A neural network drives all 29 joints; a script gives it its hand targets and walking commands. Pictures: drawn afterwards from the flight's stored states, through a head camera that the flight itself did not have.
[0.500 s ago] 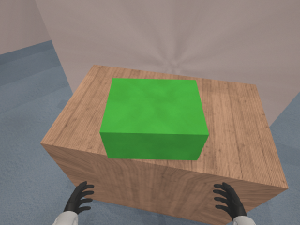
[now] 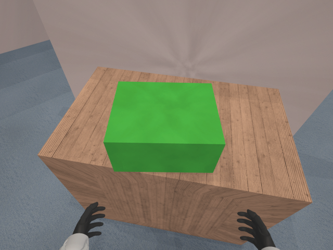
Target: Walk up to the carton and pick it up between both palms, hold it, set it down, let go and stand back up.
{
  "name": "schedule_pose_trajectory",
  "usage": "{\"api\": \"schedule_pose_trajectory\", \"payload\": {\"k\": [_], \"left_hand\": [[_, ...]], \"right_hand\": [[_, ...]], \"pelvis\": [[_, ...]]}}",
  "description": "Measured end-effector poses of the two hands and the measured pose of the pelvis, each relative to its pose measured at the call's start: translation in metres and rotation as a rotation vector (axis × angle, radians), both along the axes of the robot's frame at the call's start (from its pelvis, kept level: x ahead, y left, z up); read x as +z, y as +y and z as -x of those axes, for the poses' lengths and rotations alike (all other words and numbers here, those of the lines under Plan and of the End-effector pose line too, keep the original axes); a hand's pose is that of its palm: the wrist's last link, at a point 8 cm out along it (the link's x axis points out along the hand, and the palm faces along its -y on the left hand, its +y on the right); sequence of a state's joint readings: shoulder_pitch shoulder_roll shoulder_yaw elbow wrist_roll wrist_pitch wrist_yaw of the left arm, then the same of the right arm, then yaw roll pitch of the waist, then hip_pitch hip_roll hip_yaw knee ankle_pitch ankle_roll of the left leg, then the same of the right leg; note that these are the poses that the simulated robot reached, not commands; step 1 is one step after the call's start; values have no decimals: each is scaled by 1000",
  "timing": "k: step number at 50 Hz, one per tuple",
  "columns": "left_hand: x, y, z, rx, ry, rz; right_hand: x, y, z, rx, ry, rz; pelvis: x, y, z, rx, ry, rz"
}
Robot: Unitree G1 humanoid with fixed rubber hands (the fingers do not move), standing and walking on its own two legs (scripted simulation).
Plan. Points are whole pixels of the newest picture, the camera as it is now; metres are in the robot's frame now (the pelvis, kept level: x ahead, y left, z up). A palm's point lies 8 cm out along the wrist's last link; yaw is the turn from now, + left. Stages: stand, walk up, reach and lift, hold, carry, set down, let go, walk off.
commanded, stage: set down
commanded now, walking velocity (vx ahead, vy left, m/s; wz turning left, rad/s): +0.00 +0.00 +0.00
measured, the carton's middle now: (164, 125) +0.47 +0.04 -0.03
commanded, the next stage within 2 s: let go in 0.28 s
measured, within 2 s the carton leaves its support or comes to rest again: neither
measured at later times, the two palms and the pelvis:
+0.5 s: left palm (79, 233) +0.16 +0.24 -0.08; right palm (260, 238) +0.16 -0.20 -0.08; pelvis +0.02 +0.00 +0.00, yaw +0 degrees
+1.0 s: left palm (72, 240) +0.15 +0.26 -0.10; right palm out of the picture +0.14 -0.20 -0.11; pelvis +0.04 +0.03 +0.00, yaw +1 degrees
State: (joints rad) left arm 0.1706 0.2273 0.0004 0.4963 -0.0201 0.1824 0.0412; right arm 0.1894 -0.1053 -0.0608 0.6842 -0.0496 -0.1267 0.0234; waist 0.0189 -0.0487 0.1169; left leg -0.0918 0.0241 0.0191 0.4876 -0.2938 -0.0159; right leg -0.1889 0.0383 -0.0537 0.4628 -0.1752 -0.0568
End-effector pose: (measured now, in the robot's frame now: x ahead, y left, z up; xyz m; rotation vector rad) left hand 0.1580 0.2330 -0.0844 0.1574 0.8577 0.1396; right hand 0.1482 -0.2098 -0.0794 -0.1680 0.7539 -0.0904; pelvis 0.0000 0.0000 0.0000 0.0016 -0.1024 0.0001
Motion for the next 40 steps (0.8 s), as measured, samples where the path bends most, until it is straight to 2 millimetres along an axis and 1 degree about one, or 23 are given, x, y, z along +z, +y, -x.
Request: {"api": "schedule_pose_trajectory", "payload": {"k": [6,13,21,26,33,40], "left_hand": [[0,-2,4,3,6,3],[-2,2,8,2,31,-5],[1,6,0,-5,19,-10],[2,6,-5,-14,11,-5],[-1,6,-8,-29,31,6],[0,9,-14,-39,22,7]], "right_hand": [[-2,1,1,-2,8,-9],[-3,2,-4,2,2,-8],[-1,4,-13,6,-4,-3],[-3,5,-13,9,7,-2],[-5,7,-11,3,24,2],[-2,9,-16,-3,14,11]], "pelvis": [[0,0,-5,6,-5,1],[-1,1,-9,7,-7,1],[-1,3,-13,5,2,2],[0,5,-18,3,6,5],[1,10,-24,-3,11,9],[1,15,-28,-7,16,15]]}}
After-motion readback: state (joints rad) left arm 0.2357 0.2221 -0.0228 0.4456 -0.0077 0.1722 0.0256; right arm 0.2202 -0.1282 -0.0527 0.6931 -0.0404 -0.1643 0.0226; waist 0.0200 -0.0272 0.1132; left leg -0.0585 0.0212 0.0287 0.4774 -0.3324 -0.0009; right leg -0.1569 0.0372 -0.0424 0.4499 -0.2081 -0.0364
